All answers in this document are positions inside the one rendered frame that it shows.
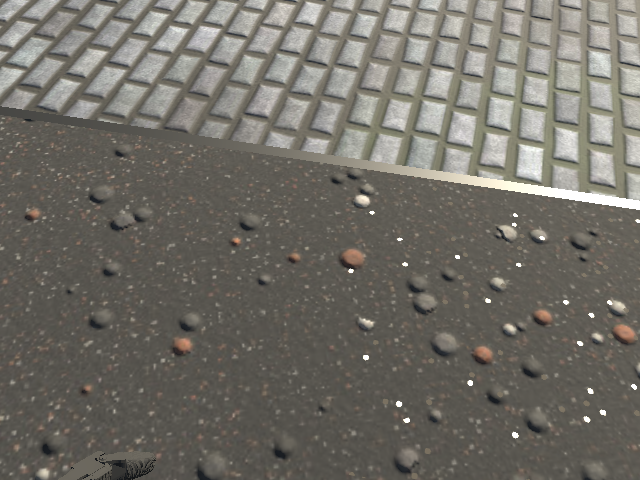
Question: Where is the left robot hand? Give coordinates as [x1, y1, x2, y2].
[58, 451, 156, 480]

